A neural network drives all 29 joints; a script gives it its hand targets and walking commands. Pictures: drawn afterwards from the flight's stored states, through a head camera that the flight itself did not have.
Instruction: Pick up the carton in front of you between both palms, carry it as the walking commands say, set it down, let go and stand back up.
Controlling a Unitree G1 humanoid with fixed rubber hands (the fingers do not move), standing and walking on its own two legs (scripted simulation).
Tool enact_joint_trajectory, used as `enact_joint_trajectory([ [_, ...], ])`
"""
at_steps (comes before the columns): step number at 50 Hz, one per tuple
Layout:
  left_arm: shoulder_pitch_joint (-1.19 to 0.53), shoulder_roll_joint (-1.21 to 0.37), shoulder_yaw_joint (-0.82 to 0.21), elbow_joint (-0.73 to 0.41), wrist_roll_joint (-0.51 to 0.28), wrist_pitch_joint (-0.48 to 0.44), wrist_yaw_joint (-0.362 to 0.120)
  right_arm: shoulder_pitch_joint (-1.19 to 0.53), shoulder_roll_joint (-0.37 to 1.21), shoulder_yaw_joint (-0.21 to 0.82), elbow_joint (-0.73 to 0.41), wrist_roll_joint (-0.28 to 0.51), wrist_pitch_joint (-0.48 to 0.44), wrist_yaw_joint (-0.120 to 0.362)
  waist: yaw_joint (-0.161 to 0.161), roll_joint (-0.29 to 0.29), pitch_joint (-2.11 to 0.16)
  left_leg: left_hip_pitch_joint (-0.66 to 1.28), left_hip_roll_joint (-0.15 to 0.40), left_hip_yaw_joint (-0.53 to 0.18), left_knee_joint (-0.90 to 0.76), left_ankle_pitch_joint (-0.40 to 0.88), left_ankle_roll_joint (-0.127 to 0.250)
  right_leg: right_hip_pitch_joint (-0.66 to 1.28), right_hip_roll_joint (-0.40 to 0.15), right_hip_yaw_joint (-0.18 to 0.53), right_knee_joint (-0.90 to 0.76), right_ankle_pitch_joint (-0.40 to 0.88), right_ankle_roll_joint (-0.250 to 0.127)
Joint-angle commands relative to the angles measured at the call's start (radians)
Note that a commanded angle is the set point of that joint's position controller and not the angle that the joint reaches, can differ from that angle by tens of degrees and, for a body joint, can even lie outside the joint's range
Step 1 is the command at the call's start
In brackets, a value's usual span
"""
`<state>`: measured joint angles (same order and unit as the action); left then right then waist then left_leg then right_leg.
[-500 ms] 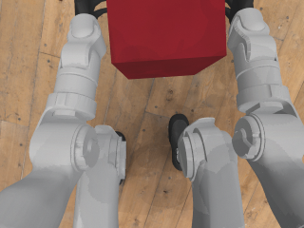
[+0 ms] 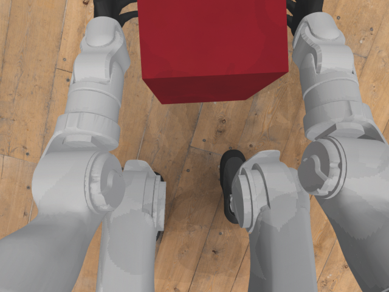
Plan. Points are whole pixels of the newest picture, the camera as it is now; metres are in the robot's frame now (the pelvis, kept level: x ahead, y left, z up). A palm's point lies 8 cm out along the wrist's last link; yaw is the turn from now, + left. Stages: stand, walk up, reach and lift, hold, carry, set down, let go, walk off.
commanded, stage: set down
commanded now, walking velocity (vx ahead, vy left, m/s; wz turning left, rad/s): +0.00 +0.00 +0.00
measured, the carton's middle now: (205, 40) +0.53 -0.07 -0.24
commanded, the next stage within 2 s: let go in 1.84 s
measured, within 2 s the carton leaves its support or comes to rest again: rests again in 0.66 s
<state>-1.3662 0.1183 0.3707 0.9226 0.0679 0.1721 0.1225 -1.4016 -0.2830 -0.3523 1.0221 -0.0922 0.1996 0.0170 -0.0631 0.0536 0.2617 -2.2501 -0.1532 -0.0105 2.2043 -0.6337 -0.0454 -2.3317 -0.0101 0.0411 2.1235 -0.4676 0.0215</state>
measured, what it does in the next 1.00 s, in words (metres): stands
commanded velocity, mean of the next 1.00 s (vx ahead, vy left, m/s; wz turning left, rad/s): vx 0.00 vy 0.00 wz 0.00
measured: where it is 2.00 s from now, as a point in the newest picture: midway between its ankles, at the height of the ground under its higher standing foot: (192, 209)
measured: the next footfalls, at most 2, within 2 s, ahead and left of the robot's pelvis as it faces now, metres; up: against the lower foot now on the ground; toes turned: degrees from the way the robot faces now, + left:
none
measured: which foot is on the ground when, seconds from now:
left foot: down 0.00-1.00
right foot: down 0.00-1.00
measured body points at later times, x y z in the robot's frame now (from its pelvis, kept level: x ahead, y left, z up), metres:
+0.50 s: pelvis +0.00 +0.00 +0.00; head +0.36 -0.04 +0.26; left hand +0.57 +0.09 -0.16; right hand +0.55 -0.23 -0.16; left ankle +0.10 +0.11 -0.34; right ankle +0.13 -0.13 -0.34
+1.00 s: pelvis +0.00 +0.00 +0.01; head +0.35 -0.04 +0.28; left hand +0.57 +0.11 -0.12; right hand +0.54 -0.26 -0.13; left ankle +0.10 +0.11 -0.34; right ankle +0.13 -0.13 -0.34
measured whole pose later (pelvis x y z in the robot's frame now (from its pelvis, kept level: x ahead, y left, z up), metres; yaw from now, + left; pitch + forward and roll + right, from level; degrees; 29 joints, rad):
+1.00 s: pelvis +0.00 +0.00 +0.01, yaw -1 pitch +36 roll +2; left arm -1.33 0.27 0.09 0.88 -0.17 0.13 0.18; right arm -1.36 -0.43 -0.16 1.04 0.20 0.07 -0.04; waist -0.04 0.04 0.31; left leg -2.16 -0.12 0.00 2.20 -0.67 -0.04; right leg -2.26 0.01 0.04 2.12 -0.48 0.02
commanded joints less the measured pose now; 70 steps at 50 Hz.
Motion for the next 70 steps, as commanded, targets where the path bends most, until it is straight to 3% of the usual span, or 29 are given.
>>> enact_joint_trajectory([
  [1, -0.471, -0.755, -0.283, 0.06, -0.014, 0.03, -0.24, -0.413, 0.718, 0.202, 0.005, 0.015, -0.003, 0.238, -0.068, 0.049, -0.804, 0.276, -0.028, 0.042, -0.249, 0.105, 0.025, 0.489, 0.073, -0.086, -0.108, 0.101, -0.044],
  [12, -0.369, -0.635, -0.206, 0.144, 0.042, 0.032, -0.236, -0.307, 0.597, 0.112, 0.092, -0.053, 0.003, 0.236, -0.054, 0.027, -0.689, 0.225, -0.025, 0.047, -0.236, 0.088, 0.023, 0.491, 0.068, -0.068, -0.111, 0.099, -0.049],
  [21, -0.317, -0.512, -0.174, 0.183, 0.056, 0.02, -0.228, -0.26, 0.483, 0.074, 0.139, -0.064, -0.013, 0.198, -0.041, 0.025, -0.662, 0.205, -0.008, 0.06, -0.219, 0.064, 0.013, 0.536, 0.066, -0.057, -0.109, 0.091, -0.042],
  [24, -0.25, -0.286, -0.143, 0.167, 0.057, -0.01, -0.17, -0.188, 0.251, 0.034, 0.16, -0.07, -0.05, 0.132, -0.045, 0.017, -0.693, 0.253, 0.009, 0.066, -0.212, 0.084, -0.001, 0.581, 0.055, -0.061, -0.102, 0.113, -0.026],
  [26, -0.168, 0.065, -0.098, 0.127, 0.04, -0.05, -0.082, -0.105, -0.107, -0.035, 0.16, -0.059, -0.105, 0.036, -0.049, 0.006, -0.738, 0.304, 0.031, 0.071, -0.207, 0.105, -0.018, 0.633, 0.032, -0.064, -0.095, 0.143, -0.015],
  [28, -0.223, 0.23, -0.129, 0.074, -0.04, -0.09, -0.011, -0.182, -0.268, -0.009, 0.105, 0.022, -0.168, -0.043, -0.04, -0.011, -0.847, 0.327, 0.048, 0.06, -0.189, 0.163, -0.027, 0.705, 0.018, -0.056, -0.084, 0.22, -0.018],
  [30, -0.279, 0.276, -0.192, 0.046, -0.136, -0.113, 0.01, -0.285, -0.303, 0.053, 0.054, 0.13, -0.208, -0.067, -0.03, -0.03, -0.946, 0.332, 0.056, 0.044, -0.164, 0.23, -0.028, 0.762, 0.006, -0.034, -0.065, 0.305, -0.02],
  [33, -0.314, 0.247, -0.291, -0.013, -0.25, -0.128, 0.009, -0.293, -0.288, 0.133, 0.031, 0.247, -0.232, -0.068, -0.054, -0.025, -1.062, 0.351, 0.063, 0.038, -0.139, 0.327, -0.025, 0.849, -0.005, -0.014, -0.032, 0.437, -0.021],
  [34, -0.315, 0.243, -0.305, -0.039, -0.267, -0.131, 0.008, -0.288, -0.286, 0.156, 0.027, 0.272, -0.231, -0.063, -0.048, -0.016, -1.094, 0.365, 0.065, 0.04, -0.138, 0.346, -0.026, 0.869, -0.005, -0.013, -0.025, 0.455, -0.024],
  [38, -0.303, 0.266, -0.328, -0.115, -0.292, -0.121, 0.02, -0.267, -0.307, 0.197, -0.023, 0.323, -0.208, -0.051, -0.033, 0.006, -1.224, 0.455, 0.072, 0.055, -0.164, 0.377, -0.03, 0.937, 0.007, -0.033, -0.026, 0.49, -0.028],
  [41, -0.262, 0.285, -0.309, -0.132, -0.278, -0.094, 0.039, -0.235, -0.314, 0.195, -0.056, 0.334, -0.182, -0.054, -0.024, -0.004, -1.313, 0.529, 0.069, 0.074, -0.197, 0.338, -0.029, 0.968, 0.013, -0.049, -0.056, 0.445, -0.022],
  [45, -0.2, 0.264, -0.258, -0.168, -0.237, -0.052, 0.061, -0.18, -0.317, 0.171, -0.079, 0.297, -0.14, -0.06, -0.021, -0.055, -1.382, 0.548, 0.056, 0.095, -0.26, 0.238, -0.013, 1.016, 0.019, -0.07, -0.128, 0.338, -0.013],
  [50, -0.169, 0.215, -0.189, -0.148, -0.185, -0.011, 0.052, -0.163, -0.292, 0.096, -0.121, 0.198, -0.102, -0.061, -0.039, -0.073, -1.211, 0.461, 0.044, 0.089, -0.373, 0.093, 0.005, 0.91, 0.02, -0.101, -0.248, 0.177, -0.015],
  [53, -0.149, 0.202, -0.156, -0.103, -0.154, -0.009, 0.035, -0.134, -0.253, 0.069, -0.108, 0.164, -0.094, -0.052, -0.032, -0.074, -1.112, 0.424, 0.043, 0.084, -0.428, 0.073, 0.006, 0.842, 0.022, -0.102, -0.308, 0.143, -0.012],
  [60, -0.065, 0.183, -0.123, -0.085, -0.113, -0.037, 0.019, -0.069, -0.184, 0.101, -0.114, 0.177, -0.102, -0.02, 0.022, -0.079, -1.189, 0.463, 0.042, 0.098, -0.515, 0.205, -0.005, 0.935, 0.046, -0.081, -0.383, 0.294, 0.003],
  [66, -0.035, 0.209, -0.141, -0.287, -0.125, -0.036, 0.016, 0.01, -0.247, 0.07, -0.271, 0.16, -0.084, -0.029, -0.004, -0.088, -1.494, 0.624, 0.037, 0.107, -0.604, 0.352, -0.01, 1.19, 0.069, -0.081, -0.482, 0.496, 0.008],
  [70, 0.022, 0.217, -0.145, -0.343, -0.135, 0.001, 0.006, 0.031, -0.239, 0.073, -0.347, 0.158, -0.045, -0.026, 0.004, -0.09, -1.514, 0.666, 0.031, 0.116, -0.677, 0.371, -0.009, 1.273, 0.076, -0.083, -0.561, 0.517, 0.005],
])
